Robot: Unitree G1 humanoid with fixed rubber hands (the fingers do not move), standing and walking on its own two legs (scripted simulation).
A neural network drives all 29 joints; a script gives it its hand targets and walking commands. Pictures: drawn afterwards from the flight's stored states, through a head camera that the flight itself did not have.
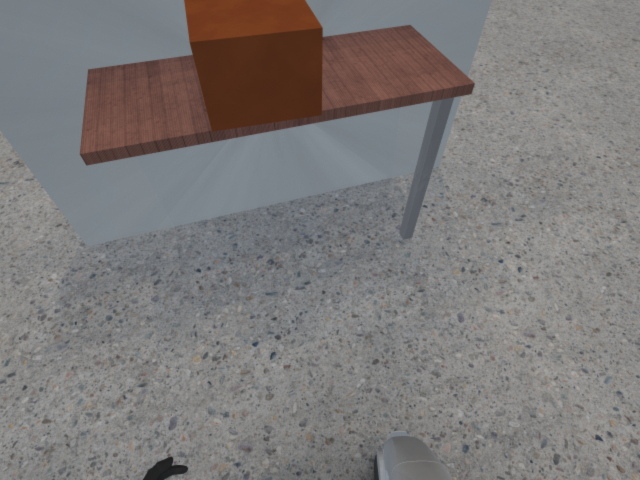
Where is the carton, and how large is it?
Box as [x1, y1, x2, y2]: [184, 0, 322, 131]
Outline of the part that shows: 184,0 190,45 212,131 321,114 322,28 304,0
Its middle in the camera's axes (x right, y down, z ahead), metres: -0.16 -0.45 +0.94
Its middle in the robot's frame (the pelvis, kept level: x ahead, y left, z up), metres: +1.02 +0.10 +0.03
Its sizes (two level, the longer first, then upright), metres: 0.279 0.268 0.205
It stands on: a table, 0.69 m high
